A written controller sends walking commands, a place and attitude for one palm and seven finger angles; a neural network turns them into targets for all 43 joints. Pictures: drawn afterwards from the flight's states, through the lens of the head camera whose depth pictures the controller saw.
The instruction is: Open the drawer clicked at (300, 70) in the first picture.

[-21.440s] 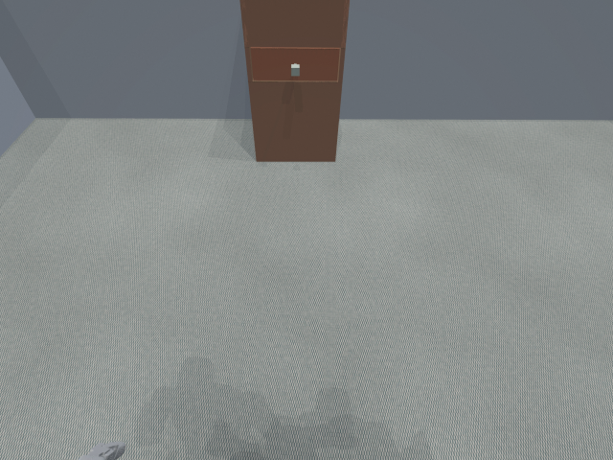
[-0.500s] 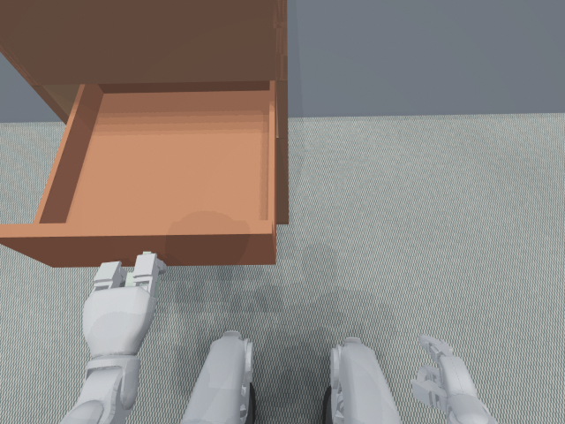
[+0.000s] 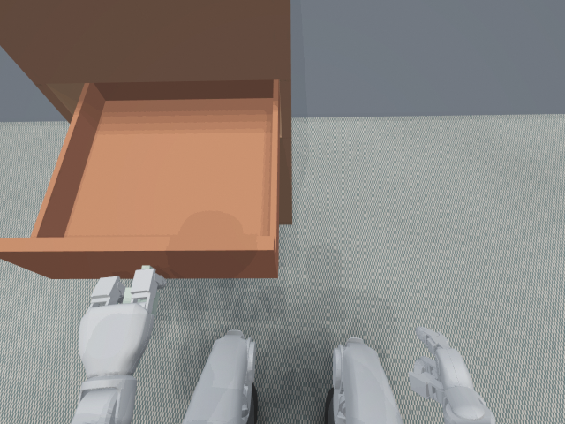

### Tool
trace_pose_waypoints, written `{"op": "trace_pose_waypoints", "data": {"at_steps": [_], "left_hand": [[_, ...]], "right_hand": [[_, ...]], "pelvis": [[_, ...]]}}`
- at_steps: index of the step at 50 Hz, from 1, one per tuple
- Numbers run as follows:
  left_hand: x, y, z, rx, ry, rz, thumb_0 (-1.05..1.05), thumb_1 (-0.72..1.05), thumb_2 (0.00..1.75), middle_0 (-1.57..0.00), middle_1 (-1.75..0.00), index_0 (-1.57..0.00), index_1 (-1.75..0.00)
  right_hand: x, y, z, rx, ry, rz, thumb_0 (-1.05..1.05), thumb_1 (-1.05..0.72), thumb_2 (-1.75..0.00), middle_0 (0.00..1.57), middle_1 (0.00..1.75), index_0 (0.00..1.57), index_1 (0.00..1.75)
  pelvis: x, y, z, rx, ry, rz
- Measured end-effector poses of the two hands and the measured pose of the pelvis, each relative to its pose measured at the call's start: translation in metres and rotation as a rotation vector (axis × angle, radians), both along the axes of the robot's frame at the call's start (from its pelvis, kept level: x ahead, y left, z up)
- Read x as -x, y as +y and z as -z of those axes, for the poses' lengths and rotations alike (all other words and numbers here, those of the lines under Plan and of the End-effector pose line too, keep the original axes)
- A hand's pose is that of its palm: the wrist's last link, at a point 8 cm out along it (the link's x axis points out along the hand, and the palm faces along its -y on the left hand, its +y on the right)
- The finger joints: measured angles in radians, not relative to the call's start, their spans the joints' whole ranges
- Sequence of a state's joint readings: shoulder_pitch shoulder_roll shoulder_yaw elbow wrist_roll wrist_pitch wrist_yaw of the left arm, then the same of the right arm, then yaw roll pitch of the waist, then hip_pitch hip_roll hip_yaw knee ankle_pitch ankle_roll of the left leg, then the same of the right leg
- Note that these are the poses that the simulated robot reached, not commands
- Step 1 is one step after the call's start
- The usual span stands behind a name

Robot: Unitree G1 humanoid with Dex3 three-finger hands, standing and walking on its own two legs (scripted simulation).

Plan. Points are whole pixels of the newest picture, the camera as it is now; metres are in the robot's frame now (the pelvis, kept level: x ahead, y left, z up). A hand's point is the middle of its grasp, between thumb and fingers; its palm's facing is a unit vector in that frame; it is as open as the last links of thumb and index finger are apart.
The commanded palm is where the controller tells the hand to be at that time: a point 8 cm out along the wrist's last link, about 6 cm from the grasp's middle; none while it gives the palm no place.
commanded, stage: pull the drawer open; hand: left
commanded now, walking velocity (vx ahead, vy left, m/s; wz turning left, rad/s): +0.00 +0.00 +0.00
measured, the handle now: (143, 290) +0.29 +0.24 -0.06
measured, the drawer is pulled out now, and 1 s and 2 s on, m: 0.30 0.30 0.30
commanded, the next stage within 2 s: open the thumb to release the handle in 0.14 s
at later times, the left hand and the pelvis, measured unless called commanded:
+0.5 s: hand (137, 328) +0.24 +0.24 -0.07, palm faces +0.01 -0.02 -1.00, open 8.0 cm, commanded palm +0.22 +0.24 -0.03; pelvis -0.01 +0.00 -0.01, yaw +1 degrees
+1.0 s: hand (135, 329) +0.24 +0.24 -0.06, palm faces -0.02 -0.03 -1.00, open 13.7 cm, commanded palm +0.22 +0.23 -0.02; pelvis -0.02 +0.00 +0.01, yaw +1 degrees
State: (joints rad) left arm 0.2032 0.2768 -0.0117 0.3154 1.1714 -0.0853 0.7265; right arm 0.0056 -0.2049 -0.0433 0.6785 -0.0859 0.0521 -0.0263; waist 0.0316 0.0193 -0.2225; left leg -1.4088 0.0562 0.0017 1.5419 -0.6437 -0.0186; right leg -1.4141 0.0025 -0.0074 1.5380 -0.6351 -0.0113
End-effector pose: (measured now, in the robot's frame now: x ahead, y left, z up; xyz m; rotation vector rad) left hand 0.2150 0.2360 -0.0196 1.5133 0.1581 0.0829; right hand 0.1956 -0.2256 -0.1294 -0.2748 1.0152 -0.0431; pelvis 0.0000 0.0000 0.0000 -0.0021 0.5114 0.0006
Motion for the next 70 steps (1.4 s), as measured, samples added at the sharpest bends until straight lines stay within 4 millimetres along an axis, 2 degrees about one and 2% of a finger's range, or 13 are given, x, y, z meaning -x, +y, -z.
{"op": "trace_pose_waypoints", "data": {"at_steps": [13, 22, 27, 37, 43, 49, 54, 61, 70], "left_hand": [[0.0, 0.0, 0.0, 0.0, -0.003, -0.001, 0.05, 0.61, 0.69, -0.42, -1.35, -0.19, -1.32], [-0.002, 0.0, 0.001, -0.033, -0.063, 0.01, 0.02, 0.52, 0.72, -0.4, -1.33, -0.27, -1.32], [-0.004, -0.001, -0.001, -0.034, -0.045, -0.011, 0.01, 0.33, 0.65, -0.38, -1.3, -0.3, -1.3], [-0.005, -0.001, -0.002, -0.019, -0.026, -0.007, 0.0, -0.23, 0.41, -0.34, -1.23, -0.31, -1.26], [-0.006, 0.0, -0.001, -0.019, -0.043, 0.007, 0.0, -0.4, 0.34, -0.33, -1.21, -0.32, -1.25], [-0.003, -0.003, -0.012, -0.031, -0.031, -0.027, 0.0, -0.46, 0.31, -0.32, -1.21, -0.32, -1.22], [-0.008, -0.003, -0.008, -0.02, 0.004, -0.028, 0.0, -0.48, 0.3, -0.32, -1.2, -0.32, -1.21], [-0.018, 0.001, -0.007, -0.021, -0.011, 0.004, 0.0, -0.48, 0.3, -0.32, -1.2, -0.34, -1.22], [-0.012, 0.001, -0.028, -0.021, -0.032, -0.035, 0.0, -0.48, 0.3, -0.32, -1.2, -0.33, -1.21]], "right_hand": [[-0.001, 0.0, 0.002, -0.002, -0.012, -0.001, 0.01, -0.91, -0.9, 0.2, 0.3, 0.2, 0.3], [0.006, -0.002, 0.015, 0.007, 0.012, -0.011, 0.01, -0.91, -0.9, 0.2, 0.3, 0.2, 0.3], [0.015, -0.001, 0.013, -0.008, 0.013, 0.004, 0.01, -0.91, -0.9, 0.2, 0.3, 0.2, 0.3], [0.033, -0.01, 0.002, 0.011, 0.01, 0.023, 0.01, -0.91, -0.9, 0.2, 0.3, 0.2, 0.3], [0.037, -0.018, 0.005, 0.027, 0.013, 0.028, 0.01, -0.91, -0.9, 0.2, 0.3, 0.2, 0.3], [0.035, -0.014, -0.002, 0.01, -0.001, 0.047, 0.01, -0.91, -0.9, 0.2, 0.3, 0.2, 0.3], [0.033, -0.008, -0.011, 0.012, -0.013, 0.035, 0.01, -0.91, -0.9, 0.2, 0.3, 0.2, 0.3], [0.027, -0.007, -0.013, 0.024, -0.017, 0.029, 0.01, -0.91, -0.9, 0.2, 0.3, 0.2, 0.3], [0.022, -0.002, -0.025, 0.011, -0.015, 0.039, 0.01, -0.91, -0.9, 0.2, 0.3, 0.2, 0.3]], "pelvis": [[0.001, -0.001, 0.003, -0.002, 0.001, 0.001], [0.008, -0.003, 0.008, 0.002, -0.001, -0.016], [0.013, -0.005, 0.004, -0.003, -0.012, -0.015], [0.017, -0.008, -0.001, -0.006, -0.028, -0.012], [0.019, -0.006, 0.002, -0.001, -0.03, -0.014], [0.019, -0.003, -0.006, -0.003, -0.043, -0.012], [0.017, -0.003, -0.012, -0.004, -0.04, -0.014], [0.013, -0.001, -0.01, 0.008, -0.036, -0.017], [0.007, 0.003, -0.023, 0.006, -0.052, -0.013]]}}
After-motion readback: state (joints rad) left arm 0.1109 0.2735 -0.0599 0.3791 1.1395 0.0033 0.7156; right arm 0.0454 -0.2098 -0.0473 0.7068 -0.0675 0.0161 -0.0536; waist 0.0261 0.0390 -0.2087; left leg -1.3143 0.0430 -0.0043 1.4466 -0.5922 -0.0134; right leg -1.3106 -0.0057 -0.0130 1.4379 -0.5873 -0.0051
